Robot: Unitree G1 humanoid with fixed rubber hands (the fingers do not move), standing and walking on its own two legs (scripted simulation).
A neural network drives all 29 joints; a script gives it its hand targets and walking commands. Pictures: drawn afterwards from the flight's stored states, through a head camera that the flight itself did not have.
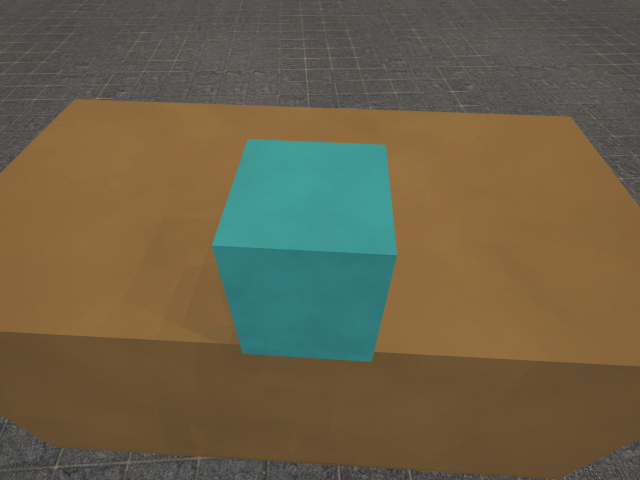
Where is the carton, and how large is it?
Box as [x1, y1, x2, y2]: [212, 139, 396, 361]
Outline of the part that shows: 248,139 212,243 213,251 242,352 254,354 371,361 396,257 385,145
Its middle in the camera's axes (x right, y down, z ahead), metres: -0.01 +0.02 +0.58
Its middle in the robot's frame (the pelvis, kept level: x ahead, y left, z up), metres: +0.44 +0.02 +0.04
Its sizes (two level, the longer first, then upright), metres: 0.210 0.200 0.250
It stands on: a pedestal, 0.69 m high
